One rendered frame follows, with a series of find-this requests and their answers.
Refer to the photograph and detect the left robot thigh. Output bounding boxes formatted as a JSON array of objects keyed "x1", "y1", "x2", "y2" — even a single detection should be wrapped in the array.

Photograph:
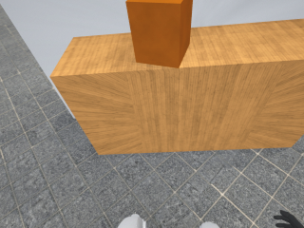
[{"x1": 118, "y1": 216, "x2": 147, "y2": 228}]

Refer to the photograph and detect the carton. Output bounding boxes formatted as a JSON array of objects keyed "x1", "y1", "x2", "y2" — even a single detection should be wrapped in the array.
[{"x1": 125, "y1": 0, "x2": 193, "y2": 68}]

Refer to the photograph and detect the right robot hand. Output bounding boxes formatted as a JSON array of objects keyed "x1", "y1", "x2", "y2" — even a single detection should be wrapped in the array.
[{"x1": 273, "y1": 210, "x2": 304, "y2": 228}]

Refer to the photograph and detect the pedestal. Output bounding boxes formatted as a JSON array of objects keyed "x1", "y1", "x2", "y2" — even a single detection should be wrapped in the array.
[{"x1": 49, "y1": 18, "x2": 304, "y2": 155}]

